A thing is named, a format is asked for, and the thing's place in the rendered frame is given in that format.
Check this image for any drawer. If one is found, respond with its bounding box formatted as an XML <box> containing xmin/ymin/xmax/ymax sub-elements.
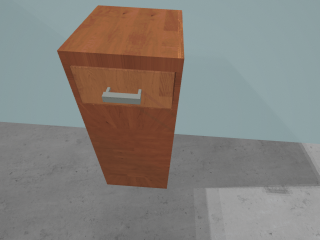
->
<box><xmin>70</xmin><ymin>65</ymin><xmax>175</xmax><ymax>109</ymax></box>

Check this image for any cabinet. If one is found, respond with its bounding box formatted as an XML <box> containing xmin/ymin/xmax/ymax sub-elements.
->
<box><xmin>57</xmin><ymin>5</ymin><xmax>185</xmax><ymax>189</ymax></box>

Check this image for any handle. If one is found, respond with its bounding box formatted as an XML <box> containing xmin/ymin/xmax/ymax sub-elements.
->
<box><xmin>101</xmin><ymin>87</ymin><xmax>142</xmax><ymax>105</ymax></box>

